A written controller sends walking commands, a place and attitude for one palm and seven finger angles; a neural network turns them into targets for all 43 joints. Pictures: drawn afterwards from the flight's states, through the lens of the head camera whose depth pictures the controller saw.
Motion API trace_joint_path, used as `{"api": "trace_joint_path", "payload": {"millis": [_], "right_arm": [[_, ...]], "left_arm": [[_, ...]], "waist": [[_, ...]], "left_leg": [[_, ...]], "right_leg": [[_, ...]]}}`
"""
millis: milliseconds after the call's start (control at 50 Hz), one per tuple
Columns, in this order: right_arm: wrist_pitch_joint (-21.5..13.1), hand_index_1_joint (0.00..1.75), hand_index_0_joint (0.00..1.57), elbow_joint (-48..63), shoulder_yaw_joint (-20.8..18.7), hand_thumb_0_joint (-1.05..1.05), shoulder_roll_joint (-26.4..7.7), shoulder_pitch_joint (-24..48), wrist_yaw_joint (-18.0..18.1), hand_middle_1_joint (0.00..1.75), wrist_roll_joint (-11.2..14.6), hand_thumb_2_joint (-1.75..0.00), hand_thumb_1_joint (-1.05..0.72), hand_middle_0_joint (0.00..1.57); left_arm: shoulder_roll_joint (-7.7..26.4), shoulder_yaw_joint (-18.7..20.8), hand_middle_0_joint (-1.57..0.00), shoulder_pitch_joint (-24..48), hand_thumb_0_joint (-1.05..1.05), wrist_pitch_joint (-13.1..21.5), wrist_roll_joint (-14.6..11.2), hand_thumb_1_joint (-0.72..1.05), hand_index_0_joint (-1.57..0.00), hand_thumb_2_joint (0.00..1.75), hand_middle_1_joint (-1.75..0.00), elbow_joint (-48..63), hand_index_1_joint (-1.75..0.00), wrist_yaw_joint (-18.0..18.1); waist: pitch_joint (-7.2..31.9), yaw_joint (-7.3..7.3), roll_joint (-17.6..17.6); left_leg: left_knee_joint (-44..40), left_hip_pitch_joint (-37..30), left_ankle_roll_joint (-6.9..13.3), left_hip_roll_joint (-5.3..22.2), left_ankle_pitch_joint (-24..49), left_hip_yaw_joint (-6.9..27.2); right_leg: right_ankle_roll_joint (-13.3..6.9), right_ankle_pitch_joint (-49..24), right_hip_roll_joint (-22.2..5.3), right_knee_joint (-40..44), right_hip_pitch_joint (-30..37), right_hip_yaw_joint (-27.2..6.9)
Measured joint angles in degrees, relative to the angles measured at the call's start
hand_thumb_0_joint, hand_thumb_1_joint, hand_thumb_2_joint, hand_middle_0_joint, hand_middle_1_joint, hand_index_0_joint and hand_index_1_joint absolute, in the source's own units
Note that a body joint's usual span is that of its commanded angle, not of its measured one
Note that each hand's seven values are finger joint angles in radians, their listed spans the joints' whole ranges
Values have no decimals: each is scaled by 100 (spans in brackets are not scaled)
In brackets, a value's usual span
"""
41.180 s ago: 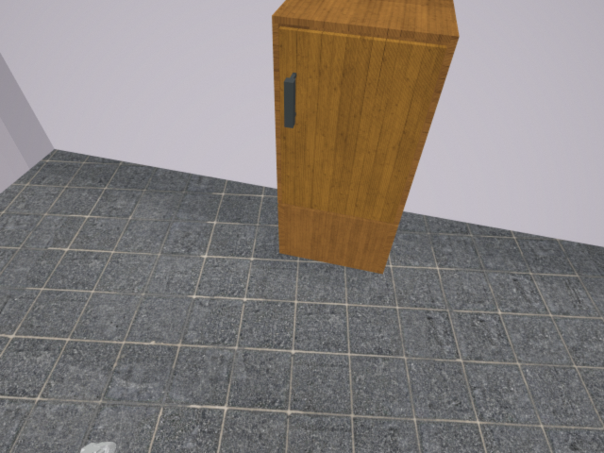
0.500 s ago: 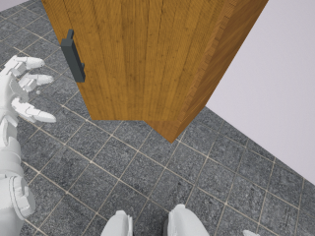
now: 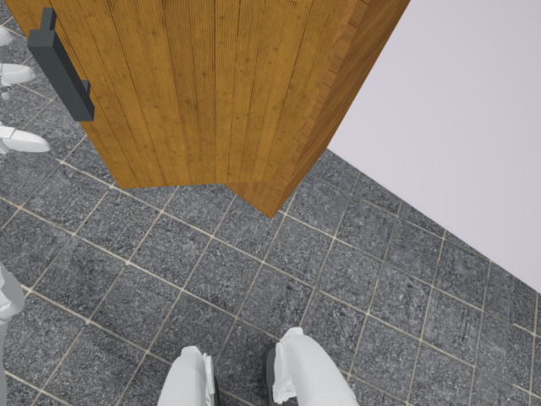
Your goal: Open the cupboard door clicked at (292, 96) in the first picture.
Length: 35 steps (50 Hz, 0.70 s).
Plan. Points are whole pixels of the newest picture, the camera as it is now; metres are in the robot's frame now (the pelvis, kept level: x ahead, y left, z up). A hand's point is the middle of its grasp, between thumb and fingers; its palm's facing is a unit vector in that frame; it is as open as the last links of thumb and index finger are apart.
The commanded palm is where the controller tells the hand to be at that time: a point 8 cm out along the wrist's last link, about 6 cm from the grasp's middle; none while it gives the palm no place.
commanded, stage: move the hooked fingers beside the handle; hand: left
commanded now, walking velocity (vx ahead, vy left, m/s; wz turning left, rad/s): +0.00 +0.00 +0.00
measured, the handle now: (67, 68) +0.56 +0.23 +0.07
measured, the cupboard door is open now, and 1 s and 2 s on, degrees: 43 43 43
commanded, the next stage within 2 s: slide the fingers in behind the handle in 0.76 s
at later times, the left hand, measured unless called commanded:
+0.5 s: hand (2, 106) +0.50 +0.29 +0.07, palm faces +0.03 -1.00 -0.01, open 14.0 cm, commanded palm +0.48 +0.32 +0.07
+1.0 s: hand (11, 105) +0.49 +0.28 +0.07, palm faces +0.02 -1.00 +0.00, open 14.0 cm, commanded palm +0.48 +0.31 +0.07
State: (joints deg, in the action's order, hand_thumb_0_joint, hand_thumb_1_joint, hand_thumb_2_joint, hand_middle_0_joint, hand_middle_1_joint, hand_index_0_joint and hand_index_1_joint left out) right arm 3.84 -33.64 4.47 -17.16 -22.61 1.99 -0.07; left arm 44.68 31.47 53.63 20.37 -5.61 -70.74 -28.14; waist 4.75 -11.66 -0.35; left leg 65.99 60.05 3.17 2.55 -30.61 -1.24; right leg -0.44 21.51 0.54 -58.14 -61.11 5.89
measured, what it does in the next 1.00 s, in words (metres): stands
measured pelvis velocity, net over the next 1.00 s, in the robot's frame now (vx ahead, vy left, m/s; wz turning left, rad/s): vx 0.00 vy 0.00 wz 0.00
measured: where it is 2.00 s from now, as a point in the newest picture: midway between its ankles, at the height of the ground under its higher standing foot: outside the picture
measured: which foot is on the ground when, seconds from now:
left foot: down 0.00-1.00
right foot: down 0.00-1.00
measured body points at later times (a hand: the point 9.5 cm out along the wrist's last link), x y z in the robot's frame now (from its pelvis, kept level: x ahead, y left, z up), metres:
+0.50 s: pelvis +0.01 +0.00 +0.00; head +0.16 +0.05 +0.43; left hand +0.49 +0.34 +0.07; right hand +0.03 -0.27 -0.09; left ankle +0.00 +0.08 -0.65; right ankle +0.05 -0.12 -0.65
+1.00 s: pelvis +0.00 +0.00 +0.00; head +0.15 +0.05 +0.43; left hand +0.49 +0.33 +0.08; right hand +0.01 -0.27 -0.09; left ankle +0.00 +0.08 -0.65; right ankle +0.05 -0.12 -0.65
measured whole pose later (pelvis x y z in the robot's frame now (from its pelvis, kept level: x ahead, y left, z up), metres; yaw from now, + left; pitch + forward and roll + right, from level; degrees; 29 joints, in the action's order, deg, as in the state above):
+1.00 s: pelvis +0.00 +0.00 +0.00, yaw +0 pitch +24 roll -5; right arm 5.3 -34.0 4.1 -16.2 -22.2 1.0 0.1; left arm 40.5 28.9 50.3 21.4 -7.6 -67.2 -27.5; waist 5.2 -10.1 -0.4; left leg 65.4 58.5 3.2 2.5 -30.7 -0.8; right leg -0.2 21.5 0.6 -57.2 -59.2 6.1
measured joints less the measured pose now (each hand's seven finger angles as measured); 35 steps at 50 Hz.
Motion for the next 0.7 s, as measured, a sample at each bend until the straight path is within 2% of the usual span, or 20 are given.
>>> {"api": "trace_joint_path", "payload": {"millis": [160, 280, 540, 700], "right_arm": [[138, 30, 20, 77, -20, 0, 23, -109, -79, 30, 6, -89, -90, 20], [135, 30, 20, 47, -36, 0, 60, -76, -108, 30, -6, -89, -90, 21], [122, 30, 20, 92, -53, 0, 60, 113, -92, 30, 13, -89, -90, 21], [129, 30, 20, 81, -45, 0, 79, 159, -94, 30, 16, -89, -90, 20]], "left_arm": [[-18, 80, -30, -236, -2, -84, -59, -50, -30, 30, -120, 151, -120, -73], [-153, 119, -30, -373, -2, 24, -64, -50, -30, 30, -120, 276, -120, 15], [-283, -138, -30, -384, -2, 57, -131, -50, -30, 30, -120, 284, -120, 2], [-352, -144, -30, -400, -2, 83, -131, -50, -30, 30, -120, 297, -120, 29]], "waist": [[8, 15, -12], [30, 60, 2], [50, 150, 11], [58, 160, 10]], "left_leg": [[-79, -50, 12, 41, -9, -48], [-91, -109, 7, 38, -28, -26], [-96, -199, 14, 1, -36, 26], [-63, -195, 16, -2, -41, 27]], "right_leg": [[11, -28, 50, 95, 30, -50], [13, -6, 50, 117, 102, -33], [28, 16, 19, 142, 228, 12], [30, 21, 15, 110, 224, 12]]}}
